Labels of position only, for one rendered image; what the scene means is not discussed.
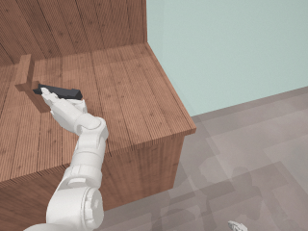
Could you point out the right robot hand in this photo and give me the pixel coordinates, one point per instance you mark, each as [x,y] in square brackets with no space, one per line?
[236,226]

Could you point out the tap lever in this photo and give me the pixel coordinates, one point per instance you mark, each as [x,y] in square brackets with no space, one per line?
[62,93]

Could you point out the left robot hand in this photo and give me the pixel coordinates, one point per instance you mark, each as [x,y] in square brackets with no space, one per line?
[65,111]

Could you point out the left robot upper arm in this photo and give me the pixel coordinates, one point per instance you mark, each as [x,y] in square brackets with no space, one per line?
[76,209]

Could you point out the robot left forearm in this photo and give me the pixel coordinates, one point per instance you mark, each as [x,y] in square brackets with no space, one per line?
[88,155]

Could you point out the counter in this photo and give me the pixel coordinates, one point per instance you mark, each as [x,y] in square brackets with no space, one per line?
[99,47]

